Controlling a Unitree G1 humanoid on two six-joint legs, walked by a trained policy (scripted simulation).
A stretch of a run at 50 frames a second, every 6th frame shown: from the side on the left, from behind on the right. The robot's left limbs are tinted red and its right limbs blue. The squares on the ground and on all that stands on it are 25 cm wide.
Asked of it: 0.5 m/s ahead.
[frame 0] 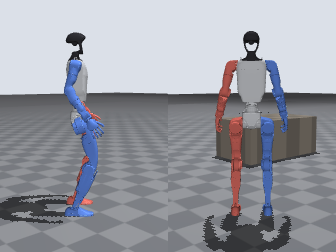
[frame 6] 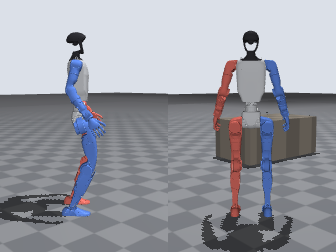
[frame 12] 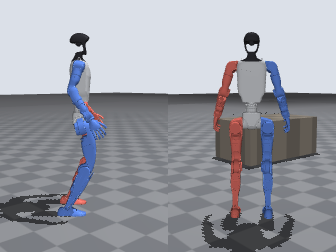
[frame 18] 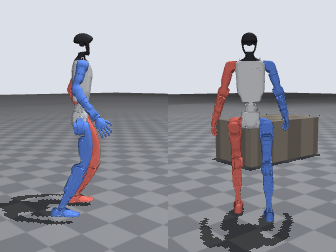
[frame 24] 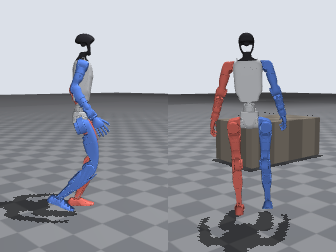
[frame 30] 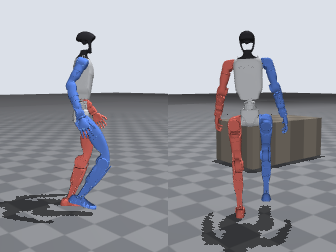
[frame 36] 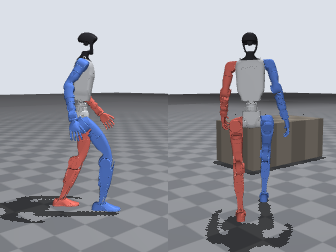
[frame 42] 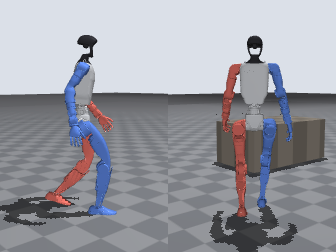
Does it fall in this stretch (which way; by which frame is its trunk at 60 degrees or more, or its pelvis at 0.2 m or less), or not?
no
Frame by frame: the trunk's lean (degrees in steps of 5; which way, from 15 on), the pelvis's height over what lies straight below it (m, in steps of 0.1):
0: 0, 0.8
6: 5, 0.8
12: 0, 0.8
18: 0, 0.8
24: 5, 0.8
30: 5, 0.8
36: 5, 0.8
42: 5, 0.7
